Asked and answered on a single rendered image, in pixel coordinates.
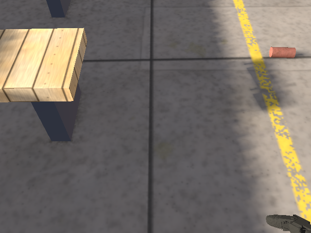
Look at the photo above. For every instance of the right robot hand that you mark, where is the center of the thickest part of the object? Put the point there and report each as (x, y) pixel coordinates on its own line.
(294, 223)

